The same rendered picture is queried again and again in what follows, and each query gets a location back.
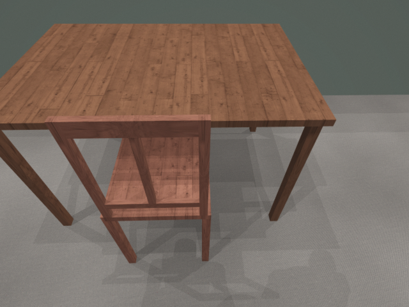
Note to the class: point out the chair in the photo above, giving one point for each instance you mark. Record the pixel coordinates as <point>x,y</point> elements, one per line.
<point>161,171</point>

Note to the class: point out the table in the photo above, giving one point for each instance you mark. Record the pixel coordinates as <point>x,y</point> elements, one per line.
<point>243,75</point>

